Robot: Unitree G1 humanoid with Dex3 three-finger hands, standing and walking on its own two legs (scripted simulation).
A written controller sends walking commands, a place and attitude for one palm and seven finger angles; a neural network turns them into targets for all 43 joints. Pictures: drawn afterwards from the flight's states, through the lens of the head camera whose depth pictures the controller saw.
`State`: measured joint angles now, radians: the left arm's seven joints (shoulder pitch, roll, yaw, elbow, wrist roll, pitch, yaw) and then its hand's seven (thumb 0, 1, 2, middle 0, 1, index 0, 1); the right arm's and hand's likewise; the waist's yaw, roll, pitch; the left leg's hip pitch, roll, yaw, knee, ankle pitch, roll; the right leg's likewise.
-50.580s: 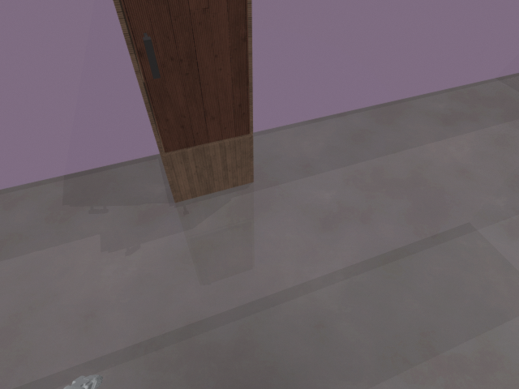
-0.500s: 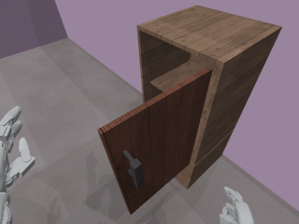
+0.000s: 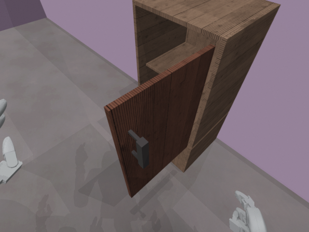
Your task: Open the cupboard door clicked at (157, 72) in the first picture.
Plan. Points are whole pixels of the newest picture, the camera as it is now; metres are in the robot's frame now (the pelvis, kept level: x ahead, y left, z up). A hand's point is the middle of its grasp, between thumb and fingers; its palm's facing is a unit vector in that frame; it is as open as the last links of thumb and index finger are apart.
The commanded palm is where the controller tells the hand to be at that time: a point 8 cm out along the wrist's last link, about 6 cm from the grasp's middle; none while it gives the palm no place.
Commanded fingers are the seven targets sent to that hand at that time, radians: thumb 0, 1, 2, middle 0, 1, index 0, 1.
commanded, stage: step back with the hand held close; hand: left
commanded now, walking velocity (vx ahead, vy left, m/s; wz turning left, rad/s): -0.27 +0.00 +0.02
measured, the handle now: (138, 149) +0.33 +0.07 +0.01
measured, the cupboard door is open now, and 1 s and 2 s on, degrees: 89 89 89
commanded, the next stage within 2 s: stop stepping back and stand still in 0.72 s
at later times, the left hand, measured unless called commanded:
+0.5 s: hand (0, 204) +0.13 +0.25 +0.16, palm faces +0.38 -0.78 -0.50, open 7.4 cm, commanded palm +0.07 +0.30 +0.18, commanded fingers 0.00 0.90 0.90 -0.20 -0.30 -0.20 -0.30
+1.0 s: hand out of the picture +0.03 +0.23 +0.17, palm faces +0.31 -0.80 -0.52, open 7.4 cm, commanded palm -0.03 +0.28 +0.18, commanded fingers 0.00 0.90 0.90 -0.20 -0.30 -0.20 -0.30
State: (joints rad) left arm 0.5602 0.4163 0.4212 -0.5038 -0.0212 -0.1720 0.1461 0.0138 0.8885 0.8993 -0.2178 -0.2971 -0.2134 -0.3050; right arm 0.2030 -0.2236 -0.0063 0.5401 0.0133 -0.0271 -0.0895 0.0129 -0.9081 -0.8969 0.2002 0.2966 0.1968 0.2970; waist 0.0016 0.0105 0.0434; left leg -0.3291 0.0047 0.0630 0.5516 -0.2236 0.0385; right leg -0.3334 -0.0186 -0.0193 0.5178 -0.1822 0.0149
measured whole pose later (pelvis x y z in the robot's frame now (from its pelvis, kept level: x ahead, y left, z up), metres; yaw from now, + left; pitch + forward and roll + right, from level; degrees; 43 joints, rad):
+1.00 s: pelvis -0.18 -0.02 +0.00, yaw -2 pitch +3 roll -1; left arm 0.61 0.49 0.43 -0.60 -0.07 -0.19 0.13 0.01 0.89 0.90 -0.22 -0.30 -0.21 -0.30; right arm 0.16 -0.17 0.04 0.64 -0.02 -0.09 -0.04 0.01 -0.91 -0.90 0.20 0.30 0.20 0.30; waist 0.01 -0.02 0.00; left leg -0.57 0.01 0.00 0.67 -0.21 -0.02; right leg -0.10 0.04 -0.01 0.44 -0.38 -0.03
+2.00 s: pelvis -0.25 +0.00 +0.01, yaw -2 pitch -1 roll -1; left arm 0.54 0.39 0.39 -0.43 -0.02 -0.19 0.14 0.01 0.89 0.90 -0.22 -0.30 -0.21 -0.30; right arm 0.22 -0.20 0.02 0.63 -0.01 -0.14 -0.08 0.01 -0.91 -0.90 0.20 0.30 0.20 0.30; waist 0.01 0.00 0.02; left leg -0.27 0.00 0.01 0.41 -0.13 0.02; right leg -0.16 0.02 -0.03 0.38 -0.21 -0.01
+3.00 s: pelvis -0.24 -0.02 +0.01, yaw +0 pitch -2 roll +0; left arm 0.29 0.12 0.01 1.15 0.01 0.00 0.03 0.00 0.91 0.90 -0.20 -0.29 -0.20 -0.30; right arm 0.28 -0.12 0.01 1.16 -0.02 0.02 -0.03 0.02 -0.92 -0.90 0.20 0.30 0.20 0.30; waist -0.01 0.03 0.04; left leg -0.24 0.00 -0.02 0.43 -0.16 -0.01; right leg -0.14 0.02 -0.06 0.45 -0.28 -0.04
